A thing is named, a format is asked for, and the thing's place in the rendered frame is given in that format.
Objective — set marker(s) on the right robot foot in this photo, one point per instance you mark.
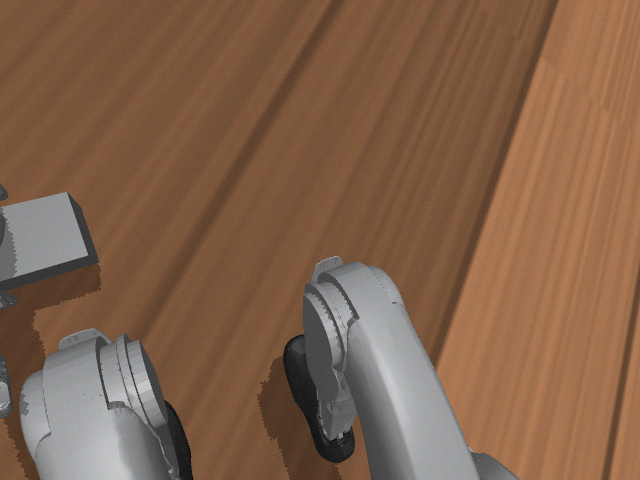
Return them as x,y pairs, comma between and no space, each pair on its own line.
304,392

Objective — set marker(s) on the carton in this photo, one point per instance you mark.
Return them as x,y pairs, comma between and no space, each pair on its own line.
44,237

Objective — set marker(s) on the right robot hand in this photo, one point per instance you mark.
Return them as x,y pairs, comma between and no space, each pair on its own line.
490,469

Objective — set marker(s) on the left robot hand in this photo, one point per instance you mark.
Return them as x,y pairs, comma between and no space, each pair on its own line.
6,300

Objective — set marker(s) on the left robot foot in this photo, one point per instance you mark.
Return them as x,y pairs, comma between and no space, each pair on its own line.
181,446

